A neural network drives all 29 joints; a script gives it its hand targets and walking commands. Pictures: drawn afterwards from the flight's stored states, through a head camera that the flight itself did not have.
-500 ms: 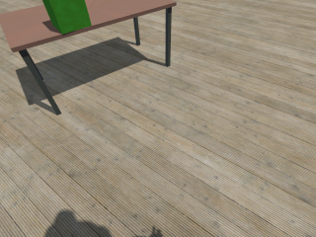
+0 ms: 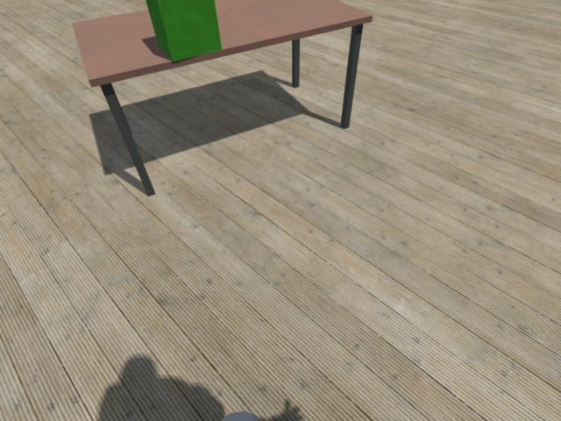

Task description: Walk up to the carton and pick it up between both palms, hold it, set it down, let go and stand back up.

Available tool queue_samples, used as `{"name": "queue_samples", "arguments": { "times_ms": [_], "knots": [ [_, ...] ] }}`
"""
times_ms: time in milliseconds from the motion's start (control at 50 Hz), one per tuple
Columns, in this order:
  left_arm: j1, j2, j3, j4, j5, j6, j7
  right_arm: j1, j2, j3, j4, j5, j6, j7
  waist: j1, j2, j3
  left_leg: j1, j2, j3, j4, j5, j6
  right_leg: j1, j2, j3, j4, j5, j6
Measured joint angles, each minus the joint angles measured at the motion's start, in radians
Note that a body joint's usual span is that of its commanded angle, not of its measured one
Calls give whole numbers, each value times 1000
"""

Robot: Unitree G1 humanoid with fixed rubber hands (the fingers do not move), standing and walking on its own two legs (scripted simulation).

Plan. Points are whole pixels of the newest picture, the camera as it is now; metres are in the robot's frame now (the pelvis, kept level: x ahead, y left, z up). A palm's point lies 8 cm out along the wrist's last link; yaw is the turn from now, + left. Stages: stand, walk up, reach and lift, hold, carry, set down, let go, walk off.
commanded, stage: walk up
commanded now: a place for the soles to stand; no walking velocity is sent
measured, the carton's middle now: (183, 19) +1.58 +0.51 +0.00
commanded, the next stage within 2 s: none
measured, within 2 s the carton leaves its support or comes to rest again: neither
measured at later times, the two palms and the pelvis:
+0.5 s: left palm (71, 351) +0.25 +0.41 -0.11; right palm (388, 364) +0.25 -0.13 -0.10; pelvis +0.20 +0.13 +0.00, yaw +13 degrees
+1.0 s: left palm (96, 287) +0.37 +0.40 -0.09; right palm (327, 188) +0.67 -0.06 -0.10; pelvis +0.48 +0.15 +0.00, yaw +18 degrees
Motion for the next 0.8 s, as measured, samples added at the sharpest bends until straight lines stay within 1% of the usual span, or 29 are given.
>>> {"name": "queue_samples", "arguments": {
  "times_ms": [40, 80, 120, 160, 200, 220, 240, 260, 280, 300, 320, 340, 360, 440, 520, 580, 640, 680, 700, 720, 740, 760, 780, 800],
  "knots": [
    [12, 14, 8, 27, -4, -6, -3, 2, -11, -13, -4, 7, -3, 19, 7, 0, -4, -33, 32, -4, -6, 54, -11, 45, -23, -20, -41, 12, 12],
    [21, 32, 18, 48, -10, -11, -10, -2, -13, -18, -7, 16, -5, 33, 12, -6, -7, -41, 62, -6, -65, 100, -14, 85, -44, -43, -65, 18, 20],
    [26, 48, 25, 59, -14, -13, -18, -11, -9, -21, -12, 21, -12, 40, 15, -12, -6, -24, 87, -4, -159, 129, -5, 117, -62, -67, -64, 6, 27],
    [30, 59, 28, 65, -16, -10, -24, -21, -2, -23, -16, 20, -24, 40, 23, -16, -5, 16, 101, 14, -241, 131, 10, 143, -82, -87, -37, -37, 28],
    [39, 67, 27, 66, -19, 0, -28, -28, 1, -22, -25, 17, -40, 31, 27, -22, -7, 77, 97, 45, -310, 116, 27, 151, -109, -100, 28, -102, 12],
    [47, 68, 26, 63, -20, 7, -30, -31, -3, -22, -32, 15, -54, 22, 21, -24, -5, 102, 82, 50, -333, 119, 29, 134, -130, -96, 102, -145, -9],
    [46, 71, 23, 64, -20, 17, -34, -43, 3, -23, -31, 13, -67, 7, 6, -40, 12, 93, 56, 54, -285, 125, 20, 97, -153, -62, 235, -182, -25],
    [43, 66, 18, 60, -23, 31, -40, -48, 9, -18, -31, 10, -75, -10, -12, -45, 26, 81, 39, 50, -226, 93, 15, 43, -139, -8, 388, -214, -25],
    [38, 61, 11, 51, -28, 46, -46, -43, 17, -9, -25, 17, -77, -25, -27, -44, 31, 82, 29, 42, -196, 57, 16, -18, -103, 38, 530, -221, -19],
    [29, 58, 4, 38, -33, 57, -51, -31, 29, 1, -15, 24, -73, -37, -37, -48, 33, 101, 22, 36, -201, 34, 19, -79, -67, 68, 646, -198, -11],
    [18, 54, -1, 22, -40, 60, -55, -14, 39, 10, -6, 26, -69, -48, -42, -52, 36, 132, 17, 31, -228, 32, 26, -138, -40, 77, 729, -159, -5],
    [6, 49, -5, 4, -46, 57, -58, 4, 46, 17, 1, 23, -66, -55, -47, -55, 40, 164, 12, 27, -263, 38, 31, -193, -24, 73, 774, -117, 1],
    [-5, 42, -8, -15, -51, 51, -61, 23, 52, 20, 8, 22, -65, -58, -53, -59, 43, 199, 5, 24, -303, 44, 33, -241, -19, 67, 780, -80, 7],
    [-33, 16, -17, -78, -52, 38, -78, 90, 57, 25, 37, 23, -80, -58, -77, -58, 40, 322, -21, 7, -454, 67, 47, -392, -14, 71, 686, 28, 35],
    [-56, -1, -16, -105, -50, 44, -87, 123, 55, 24, 65, 22, -95, -54, -86, -45, 36, 421, -33, -12, -563, 64, 52, -462, -14, 78, 478, 135, 57],
    [-77, -15, -11, -117, -45, 41, -88, 125, 46, 23, 74, 21, -101, -50, -94, -34, 43, 478, -38, -22, -594, 33, 41, -459, -6, 75, 301, 226, 54],
    [-89, -30, -4, -125, -38, 34, -83, 125, 33, 21, 75, 18, -101, -52, -104, -17, 43, 531, -33, -35, -592, -28, 23, -411, 16, 66, 189, 270, 36],
    [-85, -35, -1, -138, -34, 22, -73, 133, 23, 20, 70, 13, -96, -53, -105, -2, 37, 555, -22, -48, -554, -91, 10, -352, 37, 56, 139, 253, 20],
    [-79, -32, 0, -148, -32, 12, -65, 139, 19, 20, 66, 11, -93, -54, -99, 4, 36, 544, -15, -55, -487, -135, 13, -319, 49, 52, 124, 230, 7],
    [-81, -36, 1, -149, -23, 3, -57, 128, 14, 21, 67, 9, -86, -55, -86, 24, 47, 504, 3, -57, -359, -158, 25, -322, 66, 39, 172, 191, 0],
    [-78, -34, -3, -152, -15, -2, -49, 115, 15, 25, 62, 11, -75, -56, -78, 29, 60, 444, -3, -69, -193, -163, 28, -324, 68, 30, 229, 144, -4],
    [-68, -30, -6, -150, -18, -1, -42, 104, 18, 30, 53, 10, -63, -58, -67, 23, 65, 377, -24, -71, -33, -158, 29, -313, 61, 27, 256, 107, -6],
    [-53, -31, -8, -142, -26, 3, -35, 91, 19, 32, 42, 6, -53, -58, -55, 20, 68, 312, -41, -65, 97, -135, 30, -284, 54, 25, 249, 87, -6],
    [-34, -31, -9, -134, -31, 7, -30, 76, 17, 32, 28, 6, -47, -56, -44, 17, 70, 251, -51, -55, 188, -101, 31, -246, 47, 24, 220, 88, -1]
  ]
}}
